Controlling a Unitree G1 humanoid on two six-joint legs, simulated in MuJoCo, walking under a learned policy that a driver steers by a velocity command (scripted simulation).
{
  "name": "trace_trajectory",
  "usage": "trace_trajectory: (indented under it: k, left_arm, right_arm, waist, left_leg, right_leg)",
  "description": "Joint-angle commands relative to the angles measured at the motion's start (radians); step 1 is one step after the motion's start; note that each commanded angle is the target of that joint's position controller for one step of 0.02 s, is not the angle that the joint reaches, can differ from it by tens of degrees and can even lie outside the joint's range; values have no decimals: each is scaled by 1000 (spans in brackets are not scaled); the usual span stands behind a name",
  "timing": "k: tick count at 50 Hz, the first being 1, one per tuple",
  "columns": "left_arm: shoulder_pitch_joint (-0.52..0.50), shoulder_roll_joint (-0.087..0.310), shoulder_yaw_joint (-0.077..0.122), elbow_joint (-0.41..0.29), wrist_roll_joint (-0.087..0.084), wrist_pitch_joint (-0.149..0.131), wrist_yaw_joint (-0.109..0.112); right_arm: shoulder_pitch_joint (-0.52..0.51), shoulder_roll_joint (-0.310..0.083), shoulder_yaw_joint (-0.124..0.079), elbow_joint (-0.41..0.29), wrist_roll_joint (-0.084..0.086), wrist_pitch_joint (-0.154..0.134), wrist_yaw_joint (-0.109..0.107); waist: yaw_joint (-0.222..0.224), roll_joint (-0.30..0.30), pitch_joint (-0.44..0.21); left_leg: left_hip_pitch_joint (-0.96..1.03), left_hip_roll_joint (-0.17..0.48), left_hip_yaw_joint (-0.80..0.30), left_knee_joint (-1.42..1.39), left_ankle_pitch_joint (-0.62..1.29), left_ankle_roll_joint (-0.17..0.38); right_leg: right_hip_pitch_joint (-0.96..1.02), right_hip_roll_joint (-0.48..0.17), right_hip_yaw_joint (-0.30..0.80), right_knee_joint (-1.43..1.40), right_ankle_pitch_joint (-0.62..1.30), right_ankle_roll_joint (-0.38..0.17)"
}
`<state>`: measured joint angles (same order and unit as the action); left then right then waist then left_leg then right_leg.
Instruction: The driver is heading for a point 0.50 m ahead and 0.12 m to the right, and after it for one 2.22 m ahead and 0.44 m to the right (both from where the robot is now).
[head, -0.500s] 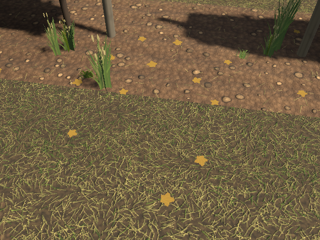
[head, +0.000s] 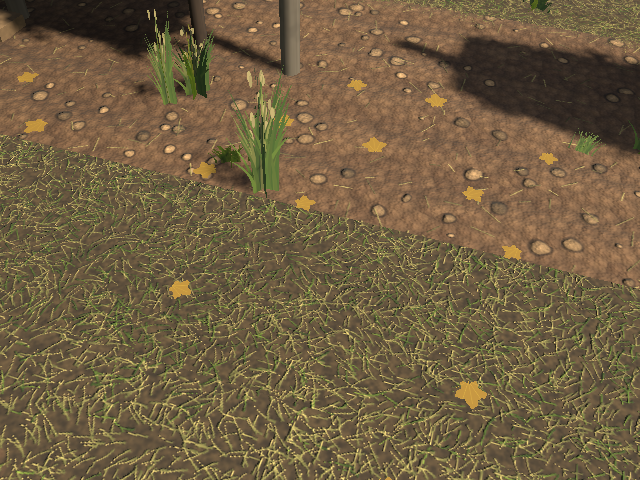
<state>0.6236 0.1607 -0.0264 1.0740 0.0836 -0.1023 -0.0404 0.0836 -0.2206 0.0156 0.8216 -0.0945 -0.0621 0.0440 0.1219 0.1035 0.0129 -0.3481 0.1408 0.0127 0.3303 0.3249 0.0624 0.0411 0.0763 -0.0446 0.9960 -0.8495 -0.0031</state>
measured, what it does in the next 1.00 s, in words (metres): goes down, turning right: right foot, then left foot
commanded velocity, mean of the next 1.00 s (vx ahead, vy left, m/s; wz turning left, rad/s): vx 0.34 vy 0.00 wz -0.30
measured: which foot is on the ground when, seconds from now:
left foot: down 0.00-0.54, up 0.56-0.96, down 0.98-1.00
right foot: down 0.00-0.02, up 0.04-0.48, down 0.50-1.00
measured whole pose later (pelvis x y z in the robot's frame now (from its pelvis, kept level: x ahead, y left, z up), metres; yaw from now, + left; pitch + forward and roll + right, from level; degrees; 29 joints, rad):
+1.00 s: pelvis +0.48 -0.06 -0.05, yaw -21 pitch +1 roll +0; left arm 0.25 0.28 0.05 0.73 0.00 -0.10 -0.06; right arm 0.18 -0.26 -0.02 0.75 -0.02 -0.06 0.01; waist 0.03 0.00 0.03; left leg -0.35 0.03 0.04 0.67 -0.28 -0.05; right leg -0.30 0.13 0.14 0.64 -0.35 -0.06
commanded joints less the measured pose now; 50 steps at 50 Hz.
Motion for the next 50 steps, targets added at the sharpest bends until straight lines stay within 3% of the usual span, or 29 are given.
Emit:
trace_trajectory:
  k: [1,2,3,4,5,6,7,9,12,14,17,22,25,26,27,28,29,30,31,33,36,38,40,41,45,47,48,49,50]
  left_arm:
    - [287,-38,-13,36,30,28,-61]
    - [151,64,4,-34,1,29,-73]
    - [-115,98,18,-152,-30,13,-72]
    - [-231,128,24,-194,-37,-9,-58]
    - [-242,159,37,-193,-30,-26,-31]
    - [-256,139,30,-194,-7,-36,-1]
    - [-283,88,24,-183,10,-25,8]
    - [-275,42,14,-183,2,11,1]
    - [-327,42,-5,-221,-14,37,-21]
    - [-385,56,-6,-244,-23,42,-30]
    - [-485,129,22,-268,-32,38,-36]
    - [-666,152,49,-328,-23,30,-38]
    - [-533,215,89,-302,-52,-4,-16]
    - [-338,269,109,-259,-57,-18,-1]
    - [-102,309,123,-228,-48,-12,9]
    - [78,295,126,-145,-17,-6,4]
    - [20,331,147,-127,-18,-34,15]
    - [-147,294,140,-163,-35,-46,24]
    - [-233,234,117,-176,-45,-50,23]
    - [-354,174,92,-222,-58,-54,-6]
    - [-422,258,114,-298,-48,-64,-31]
    - [-380,287,122,-312,-29,-59,-34]
    - [-351,241,110,-327,-4,-45,-27]
    - [-347,229,105,-341,-7,-41,-26]
    - [-346,240,101,-405,-17,-22,0]
    - [-224,277,122,-362,-97,-15,7]
    - [-233,271,116,-358,-111,-5,1]
    - [-307,242,98,-370,-113,1,-19]
    - [-349,200,77,-397,-102,1,-44]
  right_arm:
    - [622,-249,-93,132,23,-10,7]
    - [700,-216,-90,153,-2,-2,24]
    - [711,-227,-100,187,-2,4,23]
    - [536,-239,-100,146,19,6,19]
    - [415,-187,-81,108,10,3,25]
    - [332,-46,-29,77,-1,-20,15]
    - [302,7,-7,69,1,-38,12]
    - [328,-26,-15,91,43,-65,-14]
    - [313,-105,-42,107,22,-74,-8]
    - [325,-99,-42,119,6,-68,-3]
    - [383,-77,-32,149,-5,-64,-6]
    - [480,-104,-37,197,-4,-46,-11]
    - [434,-178,-62,173,5,-42,-20]
    - [471,-143,-54,155,-10,-52,-17]
    - [527,-59,-13,112,-29,-66,8]
    - [319,-139,-43,81,46,-55,45]
    - [165,-119,-41,12,66,-54,47]
    - [123,-147,-49,-4,46,-55,10]
    - [167,-137,-47,-13,17,-50,-26]
    - [223,-31,-18,-15,9,-24,-59]
    - [225,-109,-41,-28,31,0,-61]
    - [182,-85,-36,-52,22,13,-51]
    - [205,-57,-25,-55,0,19,-28]
    - [203,-70,-31,-65,1,14,-21]
    - [179,-170,-66,-116,27,-22,-20]
    - [-11,-121,-52,-178,57,-11,-38]
    - [-9,-88,-41,-173,71,-2,-40]
    - [64,-69,-34,-149,94,-4,-40]
    - [112,-134,-50,-145,108,-17,-49]
  waist:
    - [-177,193,-386]
    - [-280,138,-427]
    - [-340,86,-222]
    - [-281,-15,-39]
    - [-239,-79,45]
    - [-159,-129,64]
    - [-123,-105,108]
    - [-96,-32,84]
    - [-92,-71,58]
    - [-102,-80,53]
    - [-135,-87,80]
    - [-185,-49,132]
    - [-93,-40,32]
    - [-65,-133,-158]
    - [10,-309,-461]
    - [109,-209,-398]
    - [86,-124,-185]
    - [21,-95,-70]
    - [-57,-125,-76]
    - [-170,-125,-48]
    - [-192,-110,-50]
    - [-176,-164,-40]
    - [-172,-160,-52]
    - [-175,-154,-46]
    - [-120,-178,-72]
    - [-8,-166,-35]
    - [-16,-167,-50]
    - [-84,-144,-76]
    - [-116,-75,-167]
  left_leg:
    - [1134,159,-113,432,590,283]
    - [1199,227,-266,425,614,353]
    - [1042,244,-390,201,-28,299]
    - [747,245,-424,51,-464,267]
    - [486,253,-432,-16,-531,292]
    - [283,250,-395,-69,-413,290]
    - [113,220,-314,-162,-352,291]
    - [73,156,-229,-217,-385,281]
    - [75,146,-99,-207,-123,258]
    - [151,149,-33,-193,-67,226]
    - [275,120,49,-167,-123,178]
    - [415,141,113,-136,-141,130]
    - [363,95,221,160,364,64]
    - [123,32,243,458,240,-15]
    - [-252,-103,160,802,-413,-128]
    - [-404,-203,40,1100,-978,-108]
    - [-506,-134,-87,1090,-945,-66]
    - [-438,-60,-108,1027,-888,-66]
    - [-308,-32,-115,980,-863,-61]
    - [-89,2,-104,871,-787,-72]
    - [-35,-45,-55,724,-648,-118]
    - [-4,-69,-7,671,-531,-139]
    - [54,-69,-10,716,-350,-125]
    - [43,-66,-12,730,-349,-126]
    - [-80,-67,-19,706,-581,-160]
    - [-266,-73,-14,377,-737,-182]
    - [-242,-80,-12,270,-646,-169]
    - [-73,-84,-14,142,-407,-124]
    - [182,-38,-62,159,-24,-11]
  right_leg:
    - [-607,6,88,579,229,-10]
    - [-774,52,113,874,19,25]
    - [-1028,31,113,884,106,-4]
    - [-1110,-77,101,833,250,-35]
    - [-1023,-127,130,731,365,-55]
    - [-887,-213,202,426,614,-77]
    - [-745,-248,178,244,672,-99]
    - [-686,-248,121,29,692,-85]
    - [-599,-222,77,-251,795,-65]
    - [-626,-211,108,-286,923,-73]
    - [-692,-182,107,-332,1039,-80]
    - [-643,-109,14,-354,806,-107]
    - [-301,2,-67,-386,839,-159]
    - [96,-35,34,-275,1155,-257]
    - [594,-293,508,-405,1156,-502]
    - [587,-383,696,-580,1276,-484]
    - [399,-372,590,-609,1233,-392]
    - [144,-337,486,-620,1222,-374]
    - [-27,-312,436,-640,1281,-384]
    - [-324,-284,360,-730,1350,-368]
    - [-427,-223,298,-782,1210,-324]
    - [-481,-176,247,-758,1188,-290]
    - [-518,-168,227,-682,1177,-263]
    - [-520,-181,246,-646,1201,-266]
    - [-283,-260,362,-440,1382,-258]
    - [-54,-295,469,-407,1347,-283]
    - [-27,-288,498,-386,1306,-276]
    - [-133,-258,490,-374,1327,-250]
    - [-280,-178,410,-330,1286,-174]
